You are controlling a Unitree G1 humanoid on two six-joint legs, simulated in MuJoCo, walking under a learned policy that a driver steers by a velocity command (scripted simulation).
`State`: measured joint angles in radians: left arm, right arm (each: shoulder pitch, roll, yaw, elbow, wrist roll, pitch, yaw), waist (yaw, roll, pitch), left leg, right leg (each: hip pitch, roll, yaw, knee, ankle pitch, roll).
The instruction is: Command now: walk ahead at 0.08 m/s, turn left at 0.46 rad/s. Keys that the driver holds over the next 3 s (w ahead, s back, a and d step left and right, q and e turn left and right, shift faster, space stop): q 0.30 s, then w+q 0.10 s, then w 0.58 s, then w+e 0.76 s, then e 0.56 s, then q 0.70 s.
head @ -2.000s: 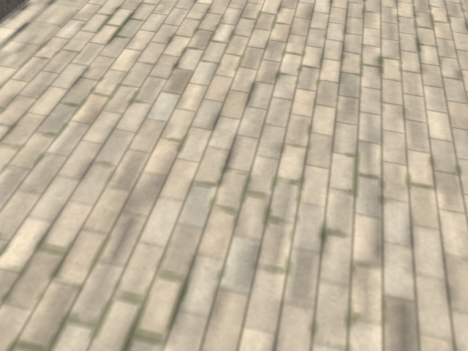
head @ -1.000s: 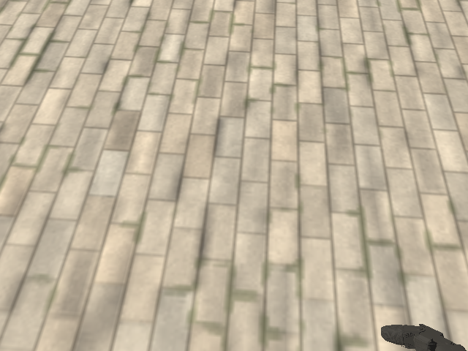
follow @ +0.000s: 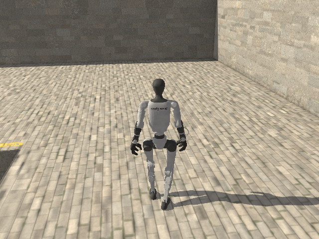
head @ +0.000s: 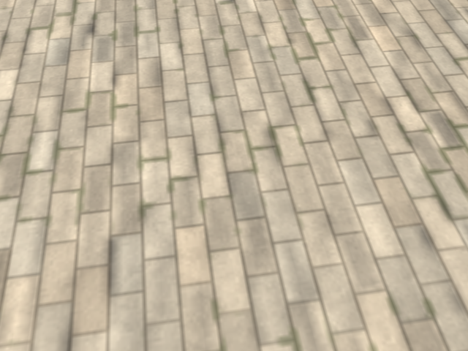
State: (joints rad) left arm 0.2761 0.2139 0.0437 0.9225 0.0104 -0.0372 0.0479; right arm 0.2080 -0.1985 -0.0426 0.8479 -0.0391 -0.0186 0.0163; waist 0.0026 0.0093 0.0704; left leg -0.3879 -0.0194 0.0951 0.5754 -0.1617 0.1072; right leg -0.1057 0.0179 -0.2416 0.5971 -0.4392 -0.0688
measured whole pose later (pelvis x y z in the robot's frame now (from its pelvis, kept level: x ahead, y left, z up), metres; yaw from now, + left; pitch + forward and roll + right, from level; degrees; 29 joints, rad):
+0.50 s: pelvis +0.04 -0.03 +0.01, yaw +17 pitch +2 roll +0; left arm 0.24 0.26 0.04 0.78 0.02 -0.01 0.04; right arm 0.25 -0.27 -0.10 0.79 -0.01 0.05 0.01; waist 0.00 0.02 -0.03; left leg -0.39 -0.15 -0.15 0.56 -0.30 0.07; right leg -0.23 0.03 0.03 0.47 -0.33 -0.04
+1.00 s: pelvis +0.20 +0.07 +0.01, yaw +20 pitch +1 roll +0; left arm 0.47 0.22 0.04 0.96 0.01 -0.06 0.00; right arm 0.09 -0.24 -0.03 0.76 -0.04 -0.06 0.02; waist 0.07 -0.01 0.03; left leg -0.36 -0.03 0.08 0.54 -0.20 0.08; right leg -0.19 -0.01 0.01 0.94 -0.44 -0.05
